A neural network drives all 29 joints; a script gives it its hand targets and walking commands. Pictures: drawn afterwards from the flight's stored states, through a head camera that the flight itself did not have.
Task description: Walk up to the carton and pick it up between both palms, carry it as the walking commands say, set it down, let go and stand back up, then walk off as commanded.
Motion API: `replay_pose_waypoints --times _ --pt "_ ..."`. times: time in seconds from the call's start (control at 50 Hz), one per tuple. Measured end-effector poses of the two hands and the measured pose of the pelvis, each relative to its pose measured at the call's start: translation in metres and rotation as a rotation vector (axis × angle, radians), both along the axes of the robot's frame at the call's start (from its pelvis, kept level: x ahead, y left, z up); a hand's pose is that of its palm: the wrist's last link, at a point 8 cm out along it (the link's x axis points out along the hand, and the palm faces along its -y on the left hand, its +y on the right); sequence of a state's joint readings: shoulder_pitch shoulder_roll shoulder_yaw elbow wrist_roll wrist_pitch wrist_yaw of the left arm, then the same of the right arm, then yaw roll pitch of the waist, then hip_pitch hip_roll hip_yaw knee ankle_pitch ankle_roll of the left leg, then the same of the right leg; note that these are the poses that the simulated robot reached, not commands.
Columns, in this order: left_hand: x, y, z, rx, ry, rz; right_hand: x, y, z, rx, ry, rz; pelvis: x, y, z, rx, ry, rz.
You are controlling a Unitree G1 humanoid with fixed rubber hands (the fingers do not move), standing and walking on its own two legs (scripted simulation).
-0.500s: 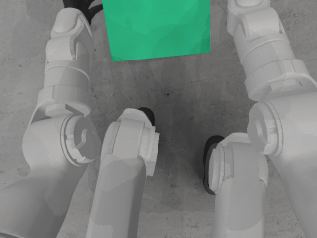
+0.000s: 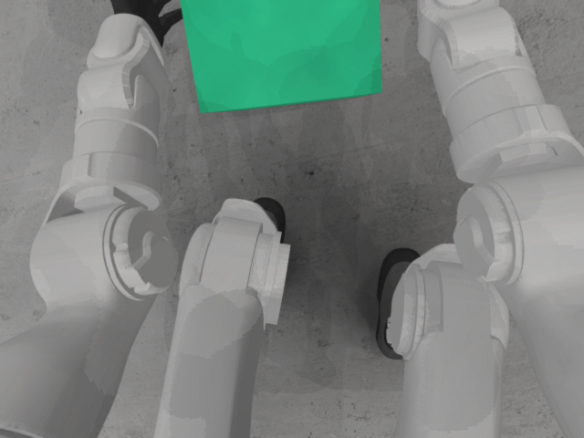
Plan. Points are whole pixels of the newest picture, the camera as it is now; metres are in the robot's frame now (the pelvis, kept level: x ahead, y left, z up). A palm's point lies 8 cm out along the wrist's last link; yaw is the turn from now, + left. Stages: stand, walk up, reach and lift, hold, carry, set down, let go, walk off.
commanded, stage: set down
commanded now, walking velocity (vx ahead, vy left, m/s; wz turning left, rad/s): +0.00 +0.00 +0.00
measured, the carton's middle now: out of the picture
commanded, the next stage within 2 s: none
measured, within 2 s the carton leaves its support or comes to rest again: neither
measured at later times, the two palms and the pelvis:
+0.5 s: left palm (141, 25) +0.48 +0.27 -0.20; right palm out of the picture +0.57 -0.03 -0.20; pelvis -0.01 +0.01 +0.00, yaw +1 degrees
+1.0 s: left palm out of the picture +0.49 +0.29 -0.14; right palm out of the picture +0.59 -0.03 -0.14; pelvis -0.02 +0.01 +0.01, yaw +2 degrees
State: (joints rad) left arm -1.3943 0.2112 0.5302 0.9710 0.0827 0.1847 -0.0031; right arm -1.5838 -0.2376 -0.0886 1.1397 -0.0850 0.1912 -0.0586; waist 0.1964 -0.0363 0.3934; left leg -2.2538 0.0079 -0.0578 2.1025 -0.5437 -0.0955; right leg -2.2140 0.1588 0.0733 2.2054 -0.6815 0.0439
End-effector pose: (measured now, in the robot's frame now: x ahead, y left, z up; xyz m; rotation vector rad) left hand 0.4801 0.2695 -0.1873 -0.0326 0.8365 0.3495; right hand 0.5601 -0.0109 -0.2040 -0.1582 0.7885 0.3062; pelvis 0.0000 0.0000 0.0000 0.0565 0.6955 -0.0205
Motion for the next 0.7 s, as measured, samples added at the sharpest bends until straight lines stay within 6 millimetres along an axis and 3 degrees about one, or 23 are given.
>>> replay_pose_waypoints --times 0.36,0.58,0.7 --pt "0.001 -0.003 -0.006 0.015 -0.014 0.010 0.002 -0.003 -0.004 0.014 -0.052 0.006 -0.004 0.004 -0.001 0.001 -0.018 0.009" --pt "-0.006 0.010 -0.010 0.032 -0.034 0.050 0.018 -0.032 0.002 -0.039 -0.077 -0.035 -0.009 0.006 -0.002 -0.001 -0.020 0.007" --pt "-0.006 0.015 -0.010 0.030 -0.045 0.051 0.023 -0.034 0.005 -0.036 -0.083 -0.044 -0.011 0.008 -0.006 -0.001 -0.034 0.005"
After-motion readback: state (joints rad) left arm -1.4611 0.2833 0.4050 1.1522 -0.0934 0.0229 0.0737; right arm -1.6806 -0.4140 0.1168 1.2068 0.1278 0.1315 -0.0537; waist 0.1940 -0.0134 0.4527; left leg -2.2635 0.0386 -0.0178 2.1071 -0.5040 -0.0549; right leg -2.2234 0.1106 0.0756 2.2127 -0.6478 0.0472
